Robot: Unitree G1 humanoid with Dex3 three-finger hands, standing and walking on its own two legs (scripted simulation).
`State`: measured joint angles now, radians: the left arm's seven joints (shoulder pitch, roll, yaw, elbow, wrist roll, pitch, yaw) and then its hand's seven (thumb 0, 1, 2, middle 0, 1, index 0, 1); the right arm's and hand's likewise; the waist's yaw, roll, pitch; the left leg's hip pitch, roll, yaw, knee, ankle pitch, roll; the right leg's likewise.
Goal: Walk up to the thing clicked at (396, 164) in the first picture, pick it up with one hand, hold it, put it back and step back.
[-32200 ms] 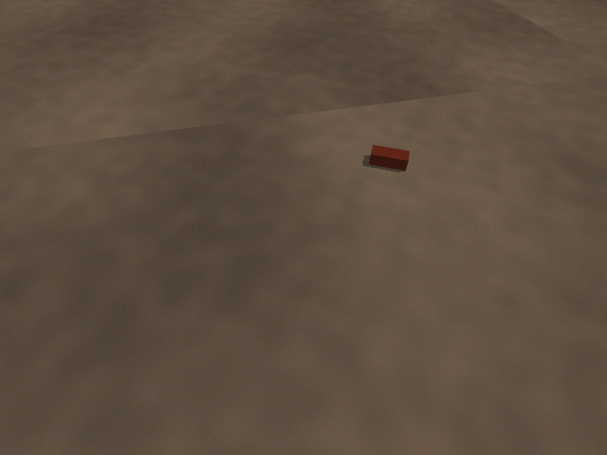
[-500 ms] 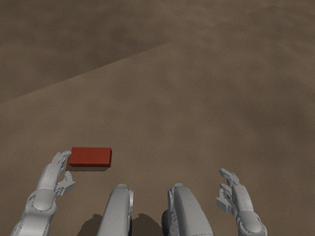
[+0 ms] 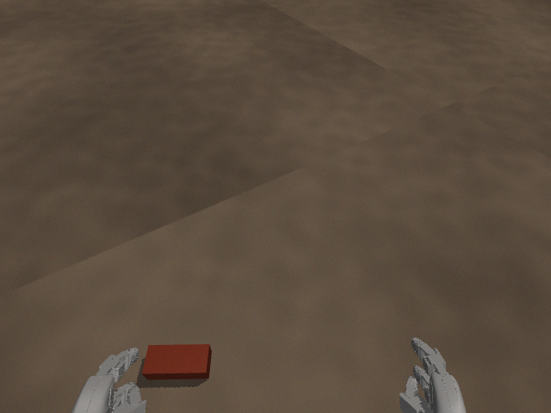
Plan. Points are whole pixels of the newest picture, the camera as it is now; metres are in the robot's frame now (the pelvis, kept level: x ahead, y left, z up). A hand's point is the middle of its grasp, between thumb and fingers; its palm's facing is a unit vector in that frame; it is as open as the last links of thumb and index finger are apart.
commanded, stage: home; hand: left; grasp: from above
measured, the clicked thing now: (178, 361) +0.41 +0.29 -0.68
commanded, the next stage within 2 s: stand in 1.96 s
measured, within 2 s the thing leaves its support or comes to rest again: neither
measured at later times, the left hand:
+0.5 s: hand (143, 409) +0.16 +0.18 -0.05, palm faces +0.04 -0.98 -0.21, open 7.3 cm
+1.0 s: hand (142, 409) +0.16 +0.18 -0.05, palm faces +0.03 -0.98 -0.20, open 7.3 cm
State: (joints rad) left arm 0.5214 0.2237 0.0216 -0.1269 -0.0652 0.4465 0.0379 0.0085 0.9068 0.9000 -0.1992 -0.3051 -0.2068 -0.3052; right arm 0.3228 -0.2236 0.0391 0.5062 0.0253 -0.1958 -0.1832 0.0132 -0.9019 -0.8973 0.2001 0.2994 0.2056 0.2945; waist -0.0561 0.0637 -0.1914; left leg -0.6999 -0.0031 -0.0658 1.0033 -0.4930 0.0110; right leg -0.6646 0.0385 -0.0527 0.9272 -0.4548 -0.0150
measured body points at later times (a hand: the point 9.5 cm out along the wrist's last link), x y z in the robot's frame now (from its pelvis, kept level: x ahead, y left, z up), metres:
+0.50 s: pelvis +0.00 +0.00 +0.00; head +0.02 +0.00 +0.45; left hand +0.16 +0.23 -0.03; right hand +0.17 -0.24 -0.06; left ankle +0.00 +0.11 -0.68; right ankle +0.00 -0.12 -0.68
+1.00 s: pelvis +0.00 +0.00 +0.00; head +0.02 +0.00 +0.45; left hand +0.16 +0.23 -0.03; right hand +0.16 -0.24 -0.06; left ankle +0.00 +0.11 -0.68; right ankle +0.00 -0.12 -0.68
